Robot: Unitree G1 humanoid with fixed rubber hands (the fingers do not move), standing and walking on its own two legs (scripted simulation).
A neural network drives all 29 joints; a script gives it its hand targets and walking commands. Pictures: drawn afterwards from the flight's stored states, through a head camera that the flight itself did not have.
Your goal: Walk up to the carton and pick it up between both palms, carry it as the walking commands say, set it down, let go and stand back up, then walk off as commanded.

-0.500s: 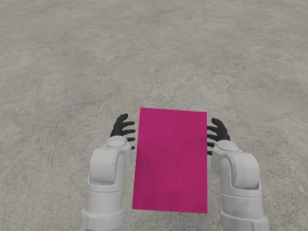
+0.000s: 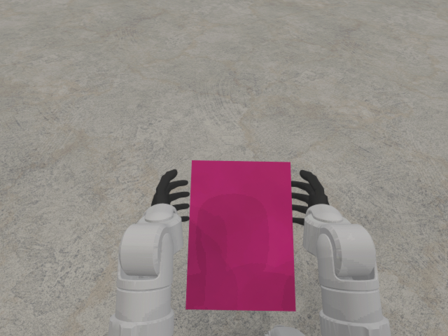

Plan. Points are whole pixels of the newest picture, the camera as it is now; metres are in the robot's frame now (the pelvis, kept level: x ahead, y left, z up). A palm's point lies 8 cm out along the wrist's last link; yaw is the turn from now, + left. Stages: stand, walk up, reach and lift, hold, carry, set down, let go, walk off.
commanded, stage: carry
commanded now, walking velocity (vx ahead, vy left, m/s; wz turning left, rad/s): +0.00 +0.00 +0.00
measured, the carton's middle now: (236, 230) +0.32 +0.01 -0.01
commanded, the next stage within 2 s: none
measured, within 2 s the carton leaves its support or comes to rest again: neither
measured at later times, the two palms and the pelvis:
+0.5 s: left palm (271, 228) +0.28 -0.04 +0.08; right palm (434, 261) +0.23 -0.27 +0.09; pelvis -0.05 -0.11 -0.02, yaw -6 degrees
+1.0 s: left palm (258, 224) +0.28 -0.01 +0.10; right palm (418, 253) +0.24 -0.25 +0.09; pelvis -0.03 -0.10 -0.01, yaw -6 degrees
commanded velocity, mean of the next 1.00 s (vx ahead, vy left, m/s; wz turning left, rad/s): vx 0.00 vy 0.00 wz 0.00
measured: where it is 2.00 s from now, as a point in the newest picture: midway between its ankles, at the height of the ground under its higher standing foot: outside the picture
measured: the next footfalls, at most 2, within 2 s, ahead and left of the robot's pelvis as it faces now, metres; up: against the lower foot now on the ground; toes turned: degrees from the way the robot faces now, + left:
right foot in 0.18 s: +0.08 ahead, -0.24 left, +0.00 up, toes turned -11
left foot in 0.50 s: +0.00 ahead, +0.00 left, +0.00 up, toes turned +2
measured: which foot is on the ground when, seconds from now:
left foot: down 0.00-0.18, up 0.20-0.48, down 0.50-1.00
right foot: up 0.00-0.16, down 0.18-1.00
